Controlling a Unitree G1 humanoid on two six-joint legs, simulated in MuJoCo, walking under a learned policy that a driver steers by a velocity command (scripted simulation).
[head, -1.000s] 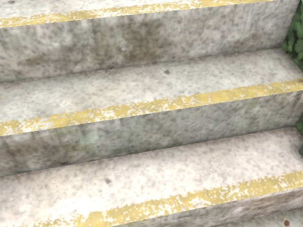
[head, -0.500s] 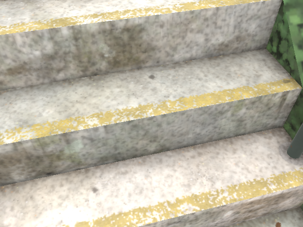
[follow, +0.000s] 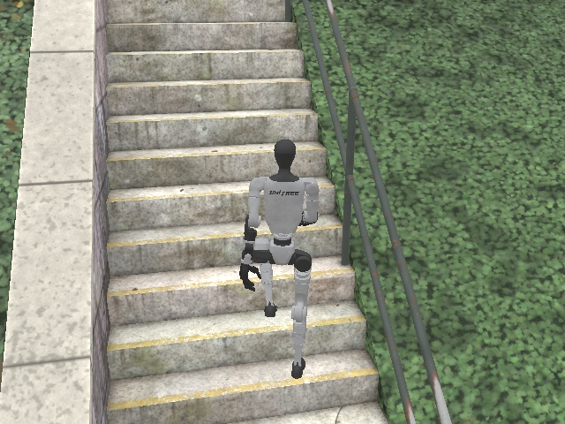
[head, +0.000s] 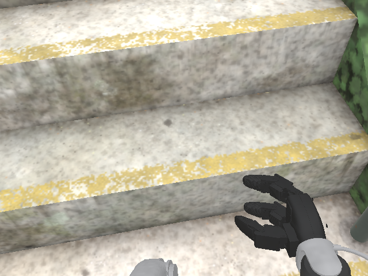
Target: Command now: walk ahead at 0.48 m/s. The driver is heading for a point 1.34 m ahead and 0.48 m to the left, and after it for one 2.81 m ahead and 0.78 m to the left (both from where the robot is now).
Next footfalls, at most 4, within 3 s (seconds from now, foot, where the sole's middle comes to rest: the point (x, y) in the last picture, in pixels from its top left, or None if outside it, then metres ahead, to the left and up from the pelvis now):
0.12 left None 0.15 0.07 -0.60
0.62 right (300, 261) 0.40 -0.23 -0.40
1.40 left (165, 145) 0.61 0.10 -0.20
1.90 right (189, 17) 0.85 0.04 0.00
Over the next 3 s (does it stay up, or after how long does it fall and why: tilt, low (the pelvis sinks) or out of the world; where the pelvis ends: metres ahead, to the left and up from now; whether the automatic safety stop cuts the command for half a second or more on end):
stays up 0.70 0.07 0.58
